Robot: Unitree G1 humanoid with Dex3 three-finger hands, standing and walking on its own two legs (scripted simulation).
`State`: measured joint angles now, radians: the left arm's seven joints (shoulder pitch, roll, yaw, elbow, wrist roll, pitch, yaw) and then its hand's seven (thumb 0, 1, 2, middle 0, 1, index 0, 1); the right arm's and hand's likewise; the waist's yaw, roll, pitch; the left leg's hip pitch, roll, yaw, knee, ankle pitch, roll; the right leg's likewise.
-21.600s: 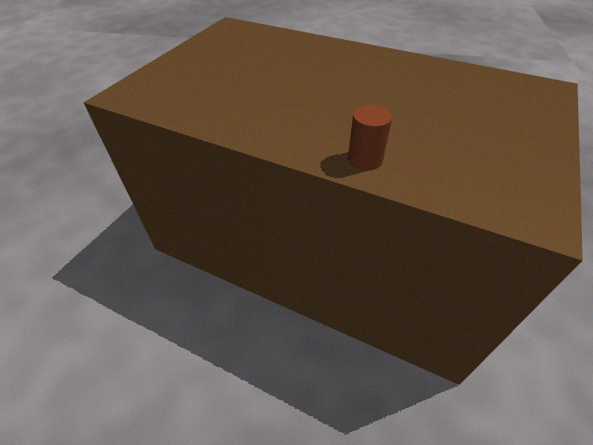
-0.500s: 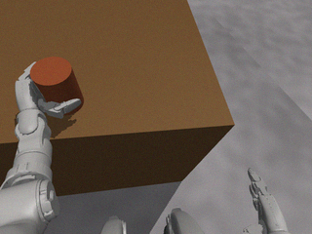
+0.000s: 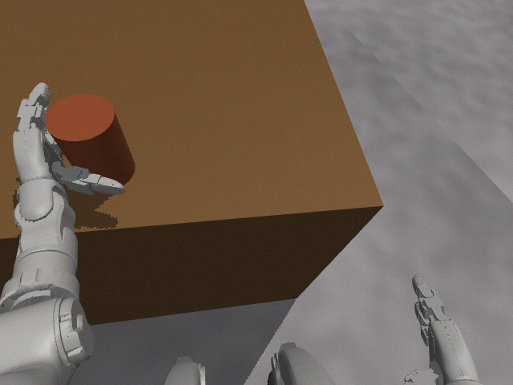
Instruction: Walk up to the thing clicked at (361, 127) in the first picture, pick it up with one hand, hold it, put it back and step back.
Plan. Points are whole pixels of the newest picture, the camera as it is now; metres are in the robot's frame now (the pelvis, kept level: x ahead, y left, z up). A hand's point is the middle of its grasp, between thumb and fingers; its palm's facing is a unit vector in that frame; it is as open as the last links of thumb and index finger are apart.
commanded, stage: withdraw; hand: left
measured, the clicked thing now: (95, 145) +0.48 +0.20 +0.07
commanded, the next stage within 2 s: rise in 0.22 s
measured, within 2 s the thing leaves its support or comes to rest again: neither
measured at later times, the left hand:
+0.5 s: hand out of the picture +0.47 +0.30 +0.14, palm faces +0.28 -0.93 -0.22, open 17.6 cm
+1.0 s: hand out of the picture +0.30 +0.28 +0.14, palm faces +0.35 -0.86 -0.36, open 17.5 cm
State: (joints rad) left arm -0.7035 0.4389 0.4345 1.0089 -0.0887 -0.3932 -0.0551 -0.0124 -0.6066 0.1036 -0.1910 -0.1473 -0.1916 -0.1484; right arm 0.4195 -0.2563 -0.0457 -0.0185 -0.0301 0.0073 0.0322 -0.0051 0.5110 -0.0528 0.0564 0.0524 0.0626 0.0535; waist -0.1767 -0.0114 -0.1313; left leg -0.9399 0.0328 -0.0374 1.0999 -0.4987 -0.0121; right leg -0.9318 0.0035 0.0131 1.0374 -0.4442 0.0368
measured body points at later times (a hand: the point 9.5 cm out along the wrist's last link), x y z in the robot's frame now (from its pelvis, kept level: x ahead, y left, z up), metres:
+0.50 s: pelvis +0.02 +0.00 +0.03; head +0.09 +0.01 +0.48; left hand +0.45 +0.35 +0.15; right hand +0.16 -0.25 -0.02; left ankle +0.01 +0.12 -0.66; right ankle +0.03 -0.15 -0.66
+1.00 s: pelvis +0.03 +0.00 +0.05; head +0.05 -0.01 +0.50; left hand +0.28 +0.33 +0.16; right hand +0.19 -0.25 -0.01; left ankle +0.01 +0.12 -0.66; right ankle +0.03 -0.15 -0.66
